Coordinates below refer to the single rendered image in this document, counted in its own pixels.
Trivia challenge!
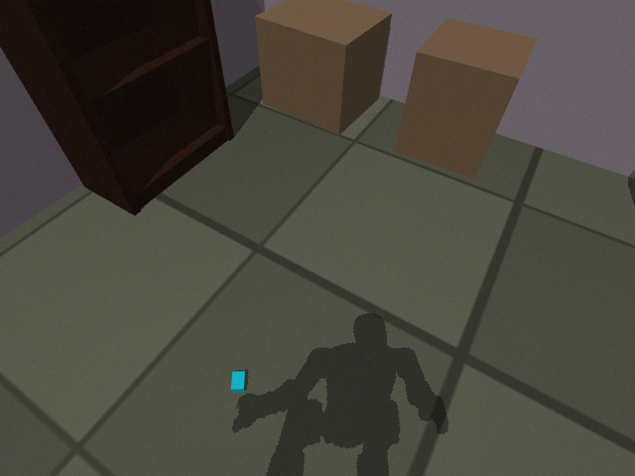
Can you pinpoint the bookshelf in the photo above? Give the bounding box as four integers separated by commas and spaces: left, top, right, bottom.
0, 0, 234, 216

